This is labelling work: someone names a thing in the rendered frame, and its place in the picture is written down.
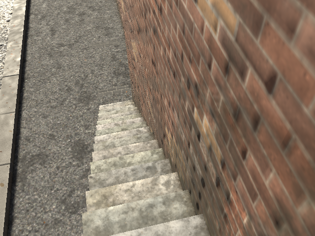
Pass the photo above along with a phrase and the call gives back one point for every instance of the stairs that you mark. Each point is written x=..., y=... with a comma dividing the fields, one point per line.
x=132, y=188

